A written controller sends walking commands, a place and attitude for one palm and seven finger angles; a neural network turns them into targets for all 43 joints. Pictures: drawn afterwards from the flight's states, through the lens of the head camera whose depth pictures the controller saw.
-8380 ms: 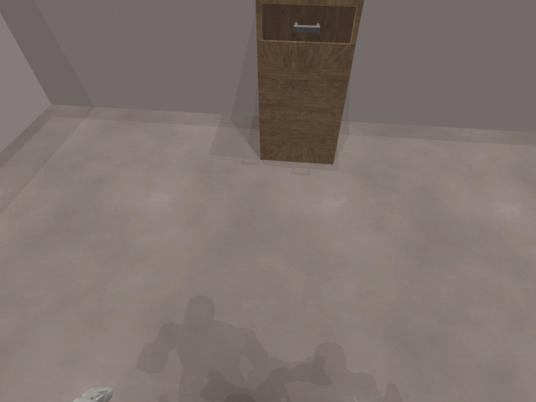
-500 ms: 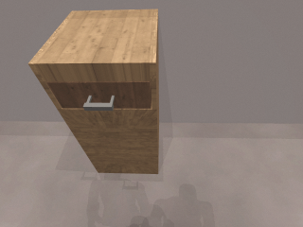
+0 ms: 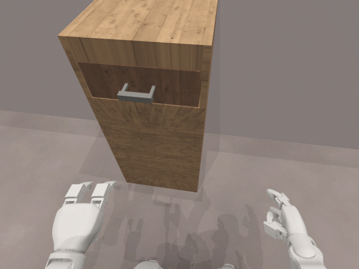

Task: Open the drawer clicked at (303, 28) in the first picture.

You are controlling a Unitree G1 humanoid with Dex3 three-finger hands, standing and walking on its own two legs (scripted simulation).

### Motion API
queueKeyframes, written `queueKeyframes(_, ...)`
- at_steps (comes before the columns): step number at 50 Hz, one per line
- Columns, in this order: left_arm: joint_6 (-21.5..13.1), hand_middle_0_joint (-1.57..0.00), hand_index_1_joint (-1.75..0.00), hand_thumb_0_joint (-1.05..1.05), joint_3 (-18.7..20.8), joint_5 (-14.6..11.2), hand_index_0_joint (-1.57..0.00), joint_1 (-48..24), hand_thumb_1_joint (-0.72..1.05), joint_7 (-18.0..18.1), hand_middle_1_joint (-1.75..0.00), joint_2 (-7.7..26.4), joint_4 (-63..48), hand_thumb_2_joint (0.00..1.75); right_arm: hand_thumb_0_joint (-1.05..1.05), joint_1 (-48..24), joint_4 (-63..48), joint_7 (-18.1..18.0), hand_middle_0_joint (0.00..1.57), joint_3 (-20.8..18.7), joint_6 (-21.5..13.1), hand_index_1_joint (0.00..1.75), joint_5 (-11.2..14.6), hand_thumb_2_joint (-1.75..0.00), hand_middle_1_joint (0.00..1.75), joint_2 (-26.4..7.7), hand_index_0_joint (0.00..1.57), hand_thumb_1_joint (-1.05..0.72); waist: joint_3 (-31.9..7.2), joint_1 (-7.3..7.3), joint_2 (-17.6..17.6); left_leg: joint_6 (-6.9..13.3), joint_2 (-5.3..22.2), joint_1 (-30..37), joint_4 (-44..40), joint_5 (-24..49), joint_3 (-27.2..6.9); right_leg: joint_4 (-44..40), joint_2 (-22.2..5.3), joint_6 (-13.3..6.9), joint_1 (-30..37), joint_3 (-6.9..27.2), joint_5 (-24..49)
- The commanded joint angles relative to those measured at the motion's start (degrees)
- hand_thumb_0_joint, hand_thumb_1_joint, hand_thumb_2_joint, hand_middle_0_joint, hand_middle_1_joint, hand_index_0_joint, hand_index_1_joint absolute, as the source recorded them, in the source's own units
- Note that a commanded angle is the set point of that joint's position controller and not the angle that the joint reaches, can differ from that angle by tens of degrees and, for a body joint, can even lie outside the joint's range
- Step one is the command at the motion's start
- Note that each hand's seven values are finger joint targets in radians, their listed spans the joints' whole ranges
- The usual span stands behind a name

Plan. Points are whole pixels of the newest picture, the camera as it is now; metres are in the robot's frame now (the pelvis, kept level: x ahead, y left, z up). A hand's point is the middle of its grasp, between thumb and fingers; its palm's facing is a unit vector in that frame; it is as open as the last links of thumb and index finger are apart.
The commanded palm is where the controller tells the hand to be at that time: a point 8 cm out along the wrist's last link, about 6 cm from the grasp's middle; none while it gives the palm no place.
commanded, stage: raise the hand with hooked fingers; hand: left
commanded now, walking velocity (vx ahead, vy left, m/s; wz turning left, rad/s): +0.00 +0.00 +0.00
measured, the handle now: (137, 92) +0.58 +0.24 +0.03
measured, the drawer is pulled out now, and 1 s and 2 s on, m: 0.00 0.00 0.00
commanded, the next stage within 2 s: move the hooked fingers above the handle in 1.36 s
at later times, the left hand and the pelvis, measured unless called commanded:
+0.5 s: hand (83, 168) +0.28 +0.26 +0.07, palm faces +0.07 -0.08 -0.99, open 12.2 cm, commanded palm +0.26 +0.26 +0.13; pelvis +0.02 +0.03 +0.03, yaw +0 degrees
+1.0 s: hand (81, 122) +0.34 +0.27 +0.15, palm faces +0.03 -0.04 -1.00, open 13.8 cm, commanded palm +0.31 +0.26 +0.20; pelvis +0.04 +0.02 +0.05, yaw +1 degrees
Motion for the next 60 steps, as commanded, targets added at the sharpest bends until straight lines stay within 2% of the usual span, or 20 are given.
queueKeyframes(1, 1.9, -0.25, -0.72, 0.0, 5.9, -3.0, -0.25, -18.9, 0.25, 2.4, -0.72, 9.1, -15.9, 0.62, 0.0, -2.4, -6.7, -1.5, 0.2, -0.7, -2.2, 0.3, -0.2, -0.9, 0.3, -3.9, 0.2, -0.9, -12.8, -6.19, 3.1, 3.1, -4.7, 9.8, -5.9, 7.6, -1.7, -13.7, 3.1, -1.8, 6.5, 4.5, 1.1)
queueKeyframes(3, 4.4, -0.25, -0.75, 0.0, 4.9, -4.1, -0.25, -17.0, 0.2, -0.2, -0.75, 8.5, -13.7, 0.6, 0.0, -2.4, -6.1, -1.9, 0.2, -0.1, -2.0, 0.3, 0.2, -0.9, 0.3, -4.0, 0.2, -0.9, -12.7, -5.25, 3.1, 3.1, -4.2, 9.9, -8.7, 9.6, -1.6, -14.1, 3.2, -1.5, 11.2, 2.1, 5.2)
queueKeyframes(7, 8.1, -0.26, -0.81, 0.0, 4.0, -6.1, -0.26, -12.2, 0.11, -6.6, -0.81, 7.5, -10.2, 0.56, 0.0, -3.1, -5.6, -2.6, 0.2, 1.0, -1.2, 0.3, 1.5, -0.9, 0.3, -4.2, 0.2, -0.9, -9.0, -3.24, -1.1, 2.7, -3.4, 9.0, -14.4, 11.1, -1.6, -16.4, 3.2, -1.3, 18.3, 0.5, 8.2)
queueKeyframes(10, 7.3, -0.26, -0.86, 0.0, 5.7, -6.3, -0.26, -11.9, 0.04, -9.7, -0.86, 9.7, -10.7, 0.53, 0.0, -2.5, -5.2, -2.6, 0.2, 1.4, -1.2, 0.3, 1.7, -0.9, 0.3, -4.4, 0.2, -0.9, -6.5, -2.14, -1.6, 2.7, -3.1, 9.6, -17.5, 11.2, -1.7, -18.2, 3.0, -1.4, 20.9, 0.5, 7.4)
queueKeyframes(12, 5.9, -0.27, -0.88, 0.0, 7.2, -6.0, -0.27, -12.6, -0.01, -10.2, -0.88, 10.8, -12.0, 0.51, 0.0, -1.9, -5.1, -2.5, 0.2, 1.3, -1.3, 0.3, 1.5, -0.9, 0.3, -4.4, 0.2, -0.9, -6.5, -1.5, -0.7, 2.6, -2.9, 10.4, -18.8, 12.1, -1.7, -18.6, 3.0, -1.5, 22.3, 0.3, 7.3)
queueKeyframes(16, 3.0, -0.27, -0.94, 0.0, 9.7, -6.2, -0.27, -16.4, -0.1, -8.7, -0.94, 12.4, -14.9, 0.47, 0.0, -1.2, -4.6, -2.3, 0.2, 0.4, -1.9, 0.3, 1.4, -0.9, 0.3, -4.8, 0.2, -0.9, -7.9, -1.76, 2.1, 2.6, -2.9, 13.1, -19.5, 15.2, -1.9, -19.0, 3.1, -1.8, 23.2, 0.2, 9.7)
queueKeyframes(19, 2.4, -0.28, -0.99, 0.0, 8.5, -6.2, -0.28, -19.8, -0.17, -7.3, -0.99, 11.5, -15.9, 0.44, 0.0, -0.3, -3.7, -1.9, 0.2, -0.5, -2.3, 0.3, 1.6, -0.9, 0.3, -5.2, 0.2, -0.9, -8.8, -2.59, 4.3, 2.2, -2.8, 15.4, -19.6, 18.1, -2.1, -18.5, 3.2, -1.9, 22.2, -0.4, 11.6)
queueKeyframes(20, 2.6, -0.28, -1.0, 0.0, 8.6, -6.5, -0.28, -20.2, -0.2, -7.1, -1.0, 11.7, -16.1, 0.43, 0.0, -0.1, -3.6, -1.9, 0.2, -0.7, -2.4, 0.3, 1.7, -0.9, 0.3, -5.3, 0.2, -0.9, -10.2, -2.45, 4.5, 2.3, -2.8, 16.6, -19.5, 19.3, -2.0, -18.6, 3.0, -1.9, 22.6, -0.4, 12.8)
queueKeyframes(22, 3.5, -0.28, -1.03, 0.0, 8.3, -6.9, -0.28, -22.7, -0.24, -7.2, -1.03, 12.2, -15.4, 0.41, 0.0, -0.2, -3.2, -2.0, 0.2, -0.9, -2.3, 0.3, 2.0, -0.9, 0.3, -5.6, 0.2, -0.9, -9.9, -2.87, 3.0, 2.3, -2.8, 16.7, -20.0, 19.5, -2.3, -19.0, 3.0, -1.7, 23.1, -0.5, 13.0)
queueKeyframes(27, 6.2, -0.29, -1.11, 0.0, 7.7, -7.6, -0.29, -25.6, -0.36, -10.7, -1.11, 13.5, -14.3, 0.36, 0.0, -1.1, -2.5, -2.2, 0.2, -0.8, -1.6, 0.3, 2.9, -0.9, 0.3, -5.9, 0.2, -0.9, -9.9, -2.23, 2.9, 2.2, -2.7, 18.7, -22.2, 23.4, -1.9, -20.6, 2.9, -1.5, 26.9, -0.6, 16.9)
queueKeyframes(30, 6.9, -0.29, -1.15, 0.0, 7.3, -7.9, -0.29, -28.0, -0.43, -13.4, -1.15, 14.2, -14.8, 0.33, 0.0, -1.4, -2.3, -2.3, 0.2, -0.5, -1.0, 0.3, 3.1, -0.9, 0.3, -5.9, 0.2, -0.9, -9.8, -2.0, 3.0, 2.2, -2.7, 20.5, -23.4, 26.4, -1.6, -21.8, 2.9, -1.5, 29.0, -0.6, 19.5)
queueKeyframes(32, 7.1, -0.3, -1.18, 0.0, 7.1, -8.3, -0.3, -30.0, -0.48, -15.1, -1.18, 14.7, -14.3, 0.31, 0.0, -1.7, -2.1, -2.3, 0.2, -0.1, -0.6, 0.3, 3.4, -0.9, 0.3, -5.8, 0.2, -0.9, -8.0, -2.13, 3.8, 2.1, -2.6, 21.1, -24.5, 26.3, -1.4, -23.0, 2.9, -1.4, 29.6, -0.7, 19.7)
queueKeyframes(34, 7.4, -0.3, -1.2, 0.0, 7.3, -8.2, -0.3, -31.7, -0.5, -16.6, -1.2, 15.3, -13.3, 0.3, 0.0, -1.9, -2.0, -2.4, 0.2, 0.3, 0.1, 0.3, 3.6, -0.9, 0.3, -5.7, 0.2, -0.9, -7.9, -2.02, 2.7, 2.1, -2.8, 21.5, -25.2, 27.4, -1.2, -23.7, 3.0, -1.4, 31.0, -0.9, 20.9)
queueKeyframes(43, 6.3, -0.3, -1.2, 0.0, 8.2, -10.2, -0.3, -42.4, -0.5, -22.2, -1.2, 18.6, -9.7, 0.3, 0.0, -1.9, -1.5, -2.9, 0.2, 1.0, 1.2, 0.3, 4.2, -0.9, 0.3, -5.7, 0.2, -0.9, -8.5, -2.41, 2.1, 2.5, -3.5, 23.5, -27.5, 26.5, -0.3, -27.1, 3.0, -1.0, 35.1, -0.7, 22.7)
queueKeyframes(46, 5.2, -0.3, -1.2, 0.0, 9.9, -10.7, -0.3, -45.5, -0.5, -23.7, -1.2, 21.0, -10.1, 0.3, 0.0, -1.8, -1.3, -3.0, 0.2, 1.1, 1.2, 0.3, 4.1, -0.9, 0.3, -6.0, 0.2, -0.9, -10.2, -2.33, 2.4, 2.5, -3.6, 24.3, -27.9, 28.9, -0.7, -27.4, 3.0, -1.0, 37.0, -0.6, 25.2)
queueKeyframes(48, 4.4, -0.3, -1.2, 0.0, 9.8, -11.3, -0.3, -47.3, -0.5, -24.4, -1.2, 21.2, -9.7, 0.3, 0.0, -1.3, -1.0, -3.0, 0.2, 1.0, 1.2, 0.3, 4.3, -0.9, 0.3, -6.1, 0.2, -0.9, -10.5, -2.45, 2.5, 2.5, -3.7, 24.5, -28.1, 29.7, -0.7, -27.6, 2.8, -0.9, 37.5, -0.7, 26.2)
queueKeyframes(52, 3.8, -0.3, -1.2, 0.0, 9.2, -12.7, -0.3, -41.3, -0.5, -26.3, -1.2, 19.0, -6.0, 0.3, 0.0, -0.6, -1.2, -2.3, 0.2, 0.6, 1.5, 0.3, 4.6, -0.9, 0.3, -6.5, 0.2, -0.9, -8.3, -1.86, 0.2, 2.4, -3.5, 22.9, -28.7, 30.0, -0.2, -28.0, 2.7, -0.7, 37.6, -1.0, 26.8)
queueKeyframes(54, 2.8, -0.3, -1.2, 0.0, 10.3, -13.0, -0.3, -40.9, -0.5, -26.5, -1.2, 20.1, -7.8, 0.3, 0.0, -0.6, -1.7, -2.1, 0.2, 0.4, 1.6, 0.3, 4.5, -0.9, 0.3, -6.9, 0.2, -0.9, -9.1, -1.52, -0.3, 2.6, -3.6, 22.6, -28.8, 29.8, -0.1, -28.0, 2.6, -0.7, 38.1, -0.7, 27.2)
queueKeyframes(57, 1.1, -0.3, -1.2, 0.0, 11.6, -12.5, -0.3, -41.9, -0.5, -25.1, -1.2, 21.2, -10.7, 0.3, 0.0, -0.4, -1.9, -1.9, 0.2, 0.1, 1.3, 0.3, 4.3, -0.9, 0.3, -6.9, 0.2, -0.9, -11.3, -1.11, 1.7, 2.6, -3.7, 23.2, -28.6, 29.8, -0.3, -27.7, 2.5, -0.8, 38.3, -0.4, 26.4)
queueKeyframes(60, 0.0, -0.3, -1.2, 0.0, 12.7, -12.6, -0.3, -41.9, -0.5, -22.9, -1.2, 21.4, -10.8, 0.3, 0.0, 0.1, -1.5, -2.0, 0.2, -0.3, 1.0, 0.3, 4.4, -0.9, 0.3, -6.8, 0.2, -0.9, -11.4, -1.22, 1.2, 2.6, -3.7, 23.0, -28.4, 30.3, -0.3, -27.5, 2.5, -0.8, 37.6, -0.5, 26.9)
